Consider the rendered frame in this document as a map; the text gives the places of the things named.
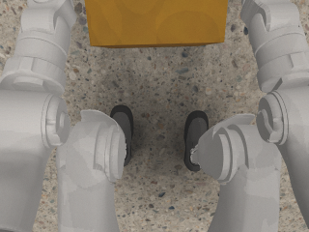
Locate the robot shin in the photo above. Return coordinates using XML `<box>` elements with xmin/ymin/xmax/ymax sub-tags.
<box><xmin>190</xmin><ymin>113</ymin><xmax>282</xmax><ymax>176</ymax></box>
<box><xmin>55</xmin><ymin>109</ymin><xmax>126</xmax><ymax>171</ymax></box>

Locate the robot left shin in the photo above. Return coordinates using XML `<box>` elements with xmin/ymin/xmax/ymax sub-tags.
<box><xmin>55</xmin><ymin>109</ymin><xmax>126</xmax><ymax>171</ymax></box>

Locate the robot right forearm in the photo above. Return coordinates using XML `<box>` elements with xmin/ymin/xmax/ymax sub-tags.
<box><xmin>239</xmin><ymin>0</ymin><xmax>309</xmax><ymax>93</ymax></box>

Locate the robot right upper arm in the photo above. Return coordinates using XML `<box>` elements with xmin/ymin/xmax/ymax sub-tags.
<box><xmin>256</xmin><ymin>85</ymin><xmax>309</xmax><ymax>229</ymax></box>

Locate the robot left upper arm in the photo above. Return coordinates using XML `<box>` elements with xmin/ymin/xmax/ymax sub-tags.
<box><xmin>0</xmin><ymin>89</ymin><xmax>70</xmax><ymax>232</ymax></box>

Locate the carton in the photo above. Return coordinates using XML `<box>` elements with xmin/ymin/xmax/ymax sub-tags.
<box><xmin>84</xmin><ymin>0</ymin><xmax>228</xmax><ymax>48</ymax></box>

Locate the robot right shin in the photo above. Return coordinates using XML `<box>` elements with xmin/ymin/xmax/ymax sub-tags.
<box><xmin>190</xmin><ymin>113</ymin><xmax>282</xmax><ymax>176</ymax></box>

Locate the robot left forearm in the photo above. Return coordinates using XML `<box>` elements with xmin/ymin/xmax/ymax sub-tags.
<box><xmin>0</xmin><ymin>0</ymin><xmax>77</xmax><ymax>97</ymax></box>

